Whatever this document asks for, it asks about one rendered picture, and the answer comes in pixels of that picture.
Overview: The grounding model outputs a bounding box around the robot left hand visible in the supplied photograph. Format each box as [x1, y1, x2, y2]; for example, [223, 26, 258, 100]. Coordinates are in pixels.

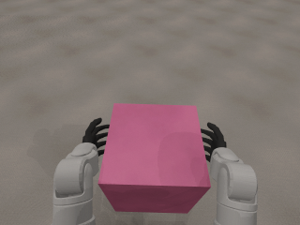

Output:
[82, 117, 110, 156]

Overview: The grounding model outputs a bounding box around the right robot forearm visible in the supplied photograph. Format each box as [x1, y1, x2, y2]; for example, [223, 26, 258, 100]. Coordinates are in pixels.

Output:
[210, 147, 258, 225]

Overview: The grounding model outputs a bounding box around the carton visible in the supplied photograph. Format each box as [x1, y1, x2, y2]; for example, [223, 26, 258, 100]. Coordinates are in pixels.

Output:
[97, 103, 211, 214]

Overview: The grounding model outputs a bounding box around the left robot forearm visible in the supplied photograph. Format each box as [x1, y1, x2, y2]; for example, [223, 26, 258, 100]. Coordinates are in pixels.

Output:
[51, 142, 99, 225]

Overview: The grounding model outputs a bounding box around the robot right hand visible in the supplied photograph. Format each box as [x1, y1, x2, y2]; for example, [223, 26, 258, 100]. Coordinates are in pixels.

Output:
[201, 122, 227, 162]

